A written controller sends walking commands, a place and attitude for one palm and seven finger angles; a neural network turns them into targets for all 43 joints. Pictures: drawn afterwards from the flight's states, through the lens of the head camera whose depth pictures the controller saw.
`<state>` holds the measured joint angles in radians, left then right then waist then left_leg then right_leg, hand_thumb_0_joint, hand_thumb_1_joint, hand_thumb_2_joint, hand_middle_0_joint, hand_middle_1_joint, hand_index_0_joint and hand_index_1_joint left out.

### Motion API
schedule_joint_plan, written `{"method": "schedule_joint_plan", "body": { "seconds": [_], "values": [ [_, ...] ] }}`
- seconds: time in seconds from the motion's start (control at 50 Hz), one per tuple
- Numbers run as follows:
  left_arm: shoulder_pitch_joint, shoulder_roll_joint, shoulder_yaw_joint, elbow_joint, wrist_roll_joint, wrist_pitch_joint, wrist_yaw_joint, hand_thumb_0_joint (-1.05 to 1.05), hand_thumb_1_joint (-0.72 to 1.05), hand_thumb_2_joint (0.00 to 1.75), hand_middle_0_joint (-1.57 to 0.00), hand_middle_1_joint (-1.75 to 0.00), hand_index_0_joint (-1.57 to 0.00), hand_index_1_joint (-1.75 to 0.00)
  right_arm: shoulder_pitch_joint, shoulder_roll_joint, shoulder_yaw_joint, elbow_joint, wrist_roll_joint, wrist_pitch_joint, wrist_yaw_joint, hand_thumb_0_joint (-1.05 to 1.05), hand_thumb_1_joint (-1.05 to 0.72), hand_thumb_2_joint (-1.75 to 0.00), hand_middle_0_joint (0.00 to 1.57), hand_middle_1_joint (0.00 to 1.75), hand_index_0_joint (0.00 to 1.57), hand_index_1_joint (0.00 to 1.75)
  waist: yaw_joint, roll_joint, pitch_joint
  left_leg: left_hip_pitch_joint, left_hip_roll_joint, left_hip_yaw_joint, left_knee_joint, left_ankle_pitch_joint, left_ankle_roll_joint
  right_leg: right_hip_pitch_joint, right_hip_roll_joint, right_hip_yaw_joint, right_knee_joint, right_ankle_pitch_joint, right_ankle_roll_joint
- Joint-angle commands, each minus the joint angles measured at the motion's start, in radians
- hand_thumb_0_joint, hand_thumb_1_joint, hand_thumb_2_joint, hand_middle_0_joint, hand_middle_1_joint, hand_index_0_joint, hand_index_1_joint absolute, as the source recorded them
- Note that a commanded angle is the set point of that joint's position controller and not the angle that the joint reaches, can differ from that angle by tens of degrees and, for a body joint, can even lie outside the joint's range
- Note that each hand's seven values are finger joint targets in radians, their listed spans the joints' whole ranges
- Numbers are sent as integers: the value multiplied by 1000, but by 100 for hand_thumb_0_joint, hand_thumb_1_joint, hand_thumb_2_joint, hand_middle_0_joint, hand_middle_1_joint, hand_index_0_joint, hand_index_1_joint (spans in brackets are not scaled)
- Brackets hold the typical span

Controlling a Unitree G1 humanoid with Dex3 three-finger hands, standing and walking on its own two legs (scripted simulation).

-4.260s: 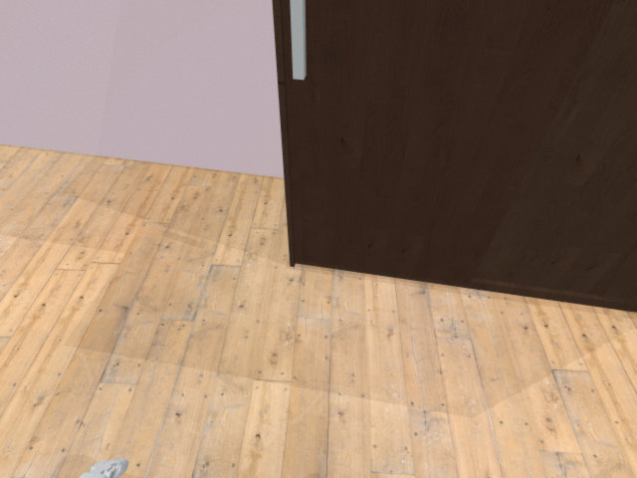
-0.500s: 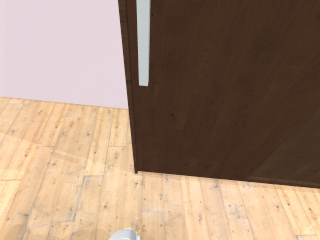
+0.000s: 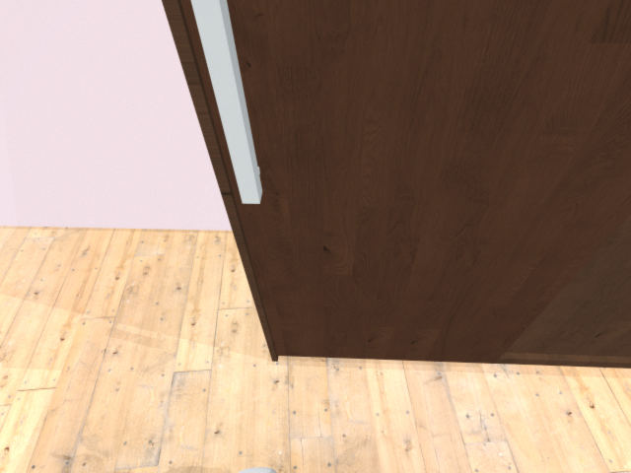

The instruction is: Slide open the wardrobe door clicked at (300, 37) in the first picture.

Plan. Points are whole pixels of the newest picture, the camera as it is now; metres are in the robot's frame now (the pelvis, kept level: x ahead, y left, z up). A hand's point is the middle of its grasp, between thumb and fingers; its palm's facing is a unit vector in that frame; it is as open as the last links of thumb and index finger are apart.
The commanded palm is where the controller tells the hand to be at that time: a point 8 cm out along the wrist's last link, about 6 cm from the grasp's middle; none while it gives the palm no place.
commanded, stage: come to a stop and stand still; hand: left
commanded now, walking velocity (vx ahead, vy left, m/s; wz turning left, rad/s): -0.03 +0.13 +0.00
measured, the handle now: (235, 94) +0.51 +0.12 +0.22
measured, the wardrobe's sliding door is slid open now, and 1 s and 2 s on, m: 0.00 0.00 0.00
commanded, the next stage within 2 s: look again from close up in 1.06 s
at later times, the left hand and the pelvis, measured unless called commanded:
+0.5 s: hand out of the picture -0.05 +0.23 -0.17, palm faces +0.06 -0.98 -0.21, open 7.4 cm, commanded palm none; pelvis -0.06 +0.05 +0.00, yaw -1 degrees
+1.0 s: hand out of the picture -0.11 +0.19 -0.17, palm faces +0.04 -0.99 -0.16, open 7.4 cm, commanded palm none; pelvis -0.09 +0.04 +0.01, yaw +0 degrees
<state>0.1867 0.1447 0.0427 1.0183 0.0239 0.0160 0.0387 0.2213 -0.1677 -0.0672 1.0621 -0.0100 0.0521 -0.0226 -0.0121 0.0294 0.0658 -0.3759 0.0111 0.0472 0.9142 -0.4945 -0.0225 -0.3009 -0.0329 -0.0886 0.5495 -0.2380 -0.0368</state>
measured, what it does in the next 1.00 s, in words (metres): steps on the spot: left foot, then right foot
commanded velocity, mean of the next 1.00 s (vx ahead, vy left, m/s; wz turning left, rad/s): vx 0.00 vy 0.01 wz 0.00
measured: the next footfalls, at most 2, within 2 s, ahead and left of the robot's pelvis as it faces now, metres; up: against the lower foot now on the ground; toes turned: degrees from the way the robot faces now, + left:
left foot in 0.22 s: -0.02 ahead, +0.15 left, +0.00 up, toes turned +3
right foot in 0.48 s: -0.04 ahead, -0.08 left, +0.00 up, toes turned -2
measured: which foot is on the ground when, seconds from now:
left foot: up 0.00-0.20, down 0.22-1.00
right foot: down 0.00-0.22, up 0.24-0.46, down 0.48-1.00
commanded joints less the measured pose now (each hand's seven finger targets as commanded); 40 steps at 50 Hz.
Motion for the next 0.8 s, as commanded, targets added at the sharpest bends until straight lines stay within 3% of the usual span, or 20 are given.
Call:
{"method": "schedule_joint_plan", "body": {
  "seconds": [0.0, 0.04, 0.1, 0.14, 0.16, 0.18, 0.2, 0.22, 0.24, 0.3, 0.32, 0.38, 0.42, 0.46, 0.48, 0.5, 0.52, 0.58, 0.68, 0.78],
  "values": [
    [74, 197, 50, -48, 6, -16, 14, 0, 90, 90, -20, -30, -20, -30, 23, -52, -8, -63, -1, -9, -3, 0, -90, -90, 20, 30, 20, 30, 41, -147, -129, -76, 14, -47, 63, -20, -27, 209, -301, 235, -153, 660, -177],
    [79, 201, 54, -48, 9, -14, 14, 0, 90, 90, -20, -30, -20, -30, 11, -48, -5, -72, 2, -14, 0, 0, -90, -90, 20, 30, 20, 30, 54, -184, -142, -46, 16, -36, -26, -17, -30, 225, -298, 239, -160, 609, -171],
    [65, 210, 58, -47, 11, -9, 9, 0, 90, 90, -20, -30, -20, -30, 37, -45, 0, -74, 3, -25, 2, 0, -90, -90, 20, 30, 20, 30, 47, -207, -157, 39, 10, -16, -217, 29, -21, 195, -278, 259, -172, 437, -152],
    [25, 202, 58, -49, 4, -3, 6, 0, 90, 90, -20, -30, -20, -30, 114, -37, 4, -49, 4, -33, 1, 0, -90, -90, 20, 30, 20, 30, 9, -204, -157, 187, -1, 9, -420, 182, -14, 105, -235, 219, -140, 283, -91],
    [14, 185, 52, -52, -3, 1, 3, 0, 90, 90, -20, -30, -20, -30, 143, -47, 5, -33, 3, -39, 1, 0, -90, -90, 20, 30, 20, 30, -4, -171, -153, 273, 9, 4, -514, 260, -6, 37, -189, 188, -110, 171, -48],
    [15, 144, 43, -61, -11, 8, -1, 0, 90, 90, -20, -30, -20, -30, 143, -95, -2, -38, -2, -46, 0, 0, -90, -90, 20, 30, 20, 30, -5, -23, -136, 304, 110, -119, -590, 245, 26, -65, -113, 131, -40, -1, -1],
    [7, 93, 32, -78, -14, 15, -7, 0, 90, 90, -20, -30, -20, -30, 97, -155, -10, -65, -11, -48, -4, 0, -90, -90, 20, 30, 20, 30, 7, 196, -64, 192, 270, -296, -688, 250, 88, -122, -29, 40, 54, -135, 56],
    [-18, 91, 29, -74, -7, 16, -8, 0, 90, 90, -20, -30, -20, -30, 31, -152, -5, -86, -13, -45, -7, 0, -90, -90, 20, 30, 20, 30, 15, 188, -14, 62, 314, -306, -733, 236, 144, -65, -23, 58, 150, -190, 60],
    [-20, 99, 30, -59, 0, 27, -6, 0, 90, 90, -20, -30, -20, -30, -15, -136, 2, -87, -15, -51, -13, 0, -90, -90, 20, 30, 20, 30, 19, 206, 11, 5, 287, -284, -763, 222, 156, -43, -28, 94, 229, -206, 63],
    [57, 88, 25, -10, 1, 26, -14, 0, 90, 90, -20, -30, -20, -30, -48, -115, 16, -82, -14, -53, -20, 0, -90, -90, 20, 30, 20, 30, 51, 130, 46, 38, 213, -178, -712, 300, 152, -55, -14, 103, 300, -153, 54],
    [71, 86, 20, 1, 2, 20, -17, 0, 90, 90, -20, -30, -20, -30, -40, -109, 16, -74, -12, -55, -20, 0, -90, -90, 20, 30, 20, 30, 51, 92, 42, 78, 209, -163, -694, 349, 157, -57, -18, 90, 266, -152, 55],
    [62, 70, 2, 4, -6, 5, -13, 0, 90, 90, -20, -30, -20, -30, 35, -123, 13, -38, -11, -60, -21, 0, -90, -90, 20, 30, 20, 30, 18, 99, -14, 232, 204, -163, -626, 550, 162, -19, -22, 63, 47, -152, 67],
    [109, 79, -2, 30, -9, -7, -10, 0, 90, 90, -20, -30, -20, -30, 55, -120, 14, -20, -2, -64, -19, 0, -90, -90, 20, 30, 20, 30, 34, 59, -58, 239, 174, -149, -557, 609, 131, 97, -20, 65, -154, 19, 66],
    [134, 116, -5, 59, -10, -25, -2, 0, 90, 90, -20, -30, -20, -30, 60, -77, 23, -15, 12, -72, -14, 0, -90, -90, 20, 30, 20, 30, 16, -36, -87, 185, 108, -94, -510, 501, 60, 192, -113, 177, -213, 230, 29],
    [121, 129, -8, 60, -11, -28, -1, 0, 90, 90, -20, -30, -20, -30, 62, -64, 28, -14, 12, -72, -11, 0, -90, -90, 20, 30, 20, 30, 4, -52, -81, 198, 85, -83, -532, 439, 45, 168, -143, 184, -202, 255, 11],
    [119, 124, -12, 65, -11, -27, -2, 0, 90, 90, -20, -30, -20, -30, 65, -65, 30, -8, 10, -73, -8, 0, -90, -90, 20, 30, 20, 30, 3, -27, -78, 224, 81, -83, -549, 458, 42, 147, -135, 163, -187, 255, 9],
    [111, 116, -11, 71, -10, -31, -2, 0, 90, 90, -20, -30, -20, -30, 66, -63, 29, 4, 6, -65, -9, 0, -90, -90, 20, 30, 20, 30, 1, -128, -80, 237, 87, -73, -535, 433, 37, 129, -109, 157, -194, 214, 12],
    [102, 94, -21, 76, -13, -26, -2, 0, 90, 90, -20, -30, -20, -30, 73, -75, 34, 26, 3, -64, -9, 0, -90, -90, 20, 30, 20, 30, 0, -109, -8, 237, 92, -81, -586, 353, 39, 59, -91, 153, -234, 46, 23],
    [134, 87, -22, 92, -11, -17, -2, 0, 90, 90, -20, -30, -20, -30, 89, -69, 43, 52, 0, -60, -8, 0, -90, -90, 20, 30, 20, 30, 11, -38, 67, 152, 90, -101, -650, 180, 41, 45, -71, 148, -249, -61, 26],
    [165, 76, -20, 97, -11, -18, -2, 0, 90, 90, -20, -30, -20, -30, 117, -58, 41, 61, -3, -59, -9, 0, -90, -90, 20, 30, 20, 30, 16, -18, 48, 127, 85, -108, -656, 136, 45, 57, -67, 144, -248, -84, 23]
  ]
}}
